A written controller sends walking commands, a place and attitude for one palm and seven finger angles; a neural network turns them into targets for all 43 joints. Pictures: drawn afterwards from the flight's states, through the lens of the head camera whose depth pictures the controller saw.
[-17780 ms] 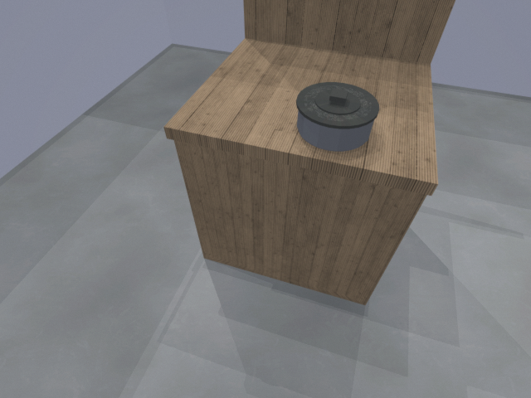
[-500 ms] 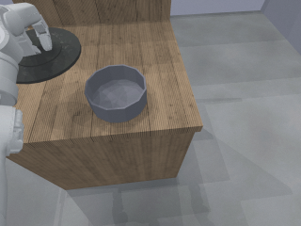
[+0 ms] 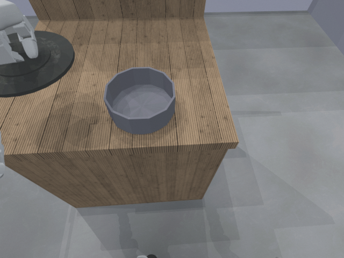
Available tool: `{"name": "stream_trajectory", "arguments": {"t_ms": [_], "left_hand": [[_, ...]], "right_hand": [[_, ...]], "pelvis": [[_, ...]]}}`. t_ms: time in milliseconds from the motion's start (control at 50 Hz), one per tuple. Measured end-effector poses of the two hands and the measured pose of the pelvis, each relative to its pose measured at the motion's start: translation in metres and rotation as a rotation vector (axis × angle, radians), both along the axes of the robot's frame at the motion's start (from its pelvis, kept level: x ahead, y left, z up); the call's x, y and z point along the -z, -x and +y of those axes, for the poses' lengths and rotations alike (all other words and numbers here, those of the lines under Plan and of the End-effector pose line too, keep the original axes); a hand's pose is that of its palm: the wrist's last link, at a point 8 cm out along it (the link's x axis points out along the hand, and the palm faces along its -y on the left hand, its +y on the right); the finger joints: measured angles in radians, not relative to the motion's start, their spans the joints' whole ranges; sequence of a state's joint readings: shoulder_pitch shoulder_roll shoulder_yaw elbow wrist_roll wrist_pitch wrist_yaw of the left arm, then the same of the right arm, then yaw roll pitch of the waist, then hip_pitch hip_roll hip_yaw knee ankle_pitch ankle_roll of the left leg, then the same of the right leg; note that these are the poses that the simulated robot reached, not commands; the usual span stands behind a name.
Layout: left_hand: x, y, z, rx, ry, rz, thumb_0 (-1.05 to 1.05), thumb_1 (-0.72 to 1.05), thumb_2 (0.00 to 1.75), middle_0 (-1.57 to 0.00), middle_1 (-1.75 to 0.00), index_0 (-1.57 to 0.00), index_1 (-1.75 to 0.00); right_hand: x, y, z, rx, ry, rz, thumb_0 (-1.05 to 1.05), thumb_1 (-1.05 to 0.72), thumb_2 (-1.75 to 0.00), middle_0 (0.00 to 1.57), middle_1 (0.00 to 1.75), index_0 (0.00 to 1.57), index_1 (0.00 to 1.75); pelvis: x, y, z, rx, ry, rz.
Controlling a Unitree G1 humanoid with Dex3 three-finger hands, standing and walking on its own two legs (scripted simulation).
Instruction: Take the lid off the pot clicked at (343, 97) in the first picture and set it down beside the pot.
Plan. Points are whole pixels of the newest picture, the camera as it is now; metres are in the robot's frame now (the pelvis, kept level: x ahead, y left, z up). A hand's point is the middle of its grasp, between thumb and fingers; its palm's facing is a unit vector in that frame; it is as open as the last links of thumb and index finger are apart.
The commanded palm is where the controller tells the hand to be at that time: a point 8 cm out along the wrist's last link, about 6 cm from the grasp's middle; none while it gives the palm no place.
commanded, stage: move the lid sideways beside the pot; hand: left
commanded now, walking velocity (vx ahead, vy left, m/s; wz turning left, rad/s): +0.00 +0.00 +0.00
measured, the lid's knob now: (16, 50) +0.51 +0.32 +0.19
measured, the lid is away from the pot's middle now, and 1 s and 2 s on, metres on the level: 0.24 0.22 0.25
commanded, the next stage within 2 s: lower the lid onto the table in 0.04 s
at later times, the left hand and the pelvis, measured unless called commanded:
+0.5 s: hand (22, 53) +0.50 +0.30 +0.19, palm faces -0.37 -0.11 -0.92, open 4.9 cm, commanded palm +0.52 +0.30 +0.27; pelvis +0.00 +0.01 +0.00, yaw -1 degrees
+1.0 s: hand (32, 68) +0.48 +0.29 +0.16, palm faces -0.40 -0.10 -0.91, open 4.9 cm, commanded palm +0.51 +0.30 +0.23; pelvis +0.00 +0.00 +0.00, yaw -1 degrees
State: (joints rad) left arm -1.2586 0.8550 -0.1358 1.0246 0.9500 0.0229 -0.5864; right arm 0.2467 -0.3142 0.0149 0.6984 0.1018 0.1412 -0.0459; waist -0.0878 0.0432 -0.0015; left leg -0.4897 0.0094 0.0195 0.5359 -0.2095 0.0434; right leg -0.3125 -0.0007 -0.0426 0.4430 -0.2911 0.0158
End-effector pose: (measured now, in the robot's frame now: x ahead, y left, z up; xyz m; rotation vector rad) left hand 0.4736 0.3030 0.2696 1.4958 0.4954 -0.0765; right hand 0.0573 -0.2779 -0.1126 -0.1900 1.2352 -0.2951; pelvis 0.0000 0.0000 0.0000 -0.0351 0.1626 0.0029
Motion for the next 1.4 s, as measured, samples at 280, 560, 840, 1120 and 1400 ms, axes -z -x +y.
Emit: {"name": "stream_trajectory", "arguments": {"t_ms": [280, 560, 840, 1120, 1400], "left_hand": [[0.006, -0.013, -0.004, 0.039, 0.045, -0.003, -0.01, 0.35, 0.83, -0.46, -0.89, -0.98, -1.14], [0.027, -0.024, -0.002, 0.042, 0.04, 0.025, -0.01, 0.35, 0.83, -0.45, -0.89, -0.98, -1.14], [0.038, -0.017, -0.008, 0.057, 0.038, 0.029, -0.01, 0.35, 0.83, -0.45, -0.89, -0.98, -1.14], [0.057, -0.01, -0.009, 0.053, 0.042, 0.059, -0.01, 0.35, 0.83, -0.45, -0.89, -0.98, -1.14], [0.075, -0.01, -0.002, 0.067, 0.021, 0.088, -0.01, 0.35, 0.83, -0.45, -0.89, -0.98, -1.14]], "right_hand": [[0.0, 0.025, 0.007, 0.034, 0.011, 0.048, 0.0, -0.9, -0.9, 0.21, 0.3, 0.2, 0.3], [0.001, 0.044, 0.014, 0.064, 0.003, 0.089, 0.0, -0.9, -0.9, 0.21, 0.3, 0.21, 0.3], [0.003, 0.033, 0.008, 0.047, -0.001, 0.069, 0.0, -0.9, -0.9, 0.21, 0.3, 0.21, 0.3], [0.0, 0.029, -0.003, 0.054, 0.027, 0.035, 0.0, -0.9, -0.9, 0.21, 0.3, 0.21, 0.3], [0.002, 0.049, -0.005, 0.084, 0.041, 0.107, 0.0, -0.9, -0.9, 0.21, 0.3, 0.21, 0.3]], "pelvis": [[0.001, 0.0, 0.009, 0.005, 0.005, 0.01], [0.003, -0.003, 0.013, 0.017, 0.006, 0.036], [0.004, -0.001, 0.009, 0.014, 0.006, 0.039], [0.004, 0.002, 0.0, 0.022, 0.006, 0.031], [0.006, -0.001, 0.002, 0.029, 0.009, 0.044]]}}
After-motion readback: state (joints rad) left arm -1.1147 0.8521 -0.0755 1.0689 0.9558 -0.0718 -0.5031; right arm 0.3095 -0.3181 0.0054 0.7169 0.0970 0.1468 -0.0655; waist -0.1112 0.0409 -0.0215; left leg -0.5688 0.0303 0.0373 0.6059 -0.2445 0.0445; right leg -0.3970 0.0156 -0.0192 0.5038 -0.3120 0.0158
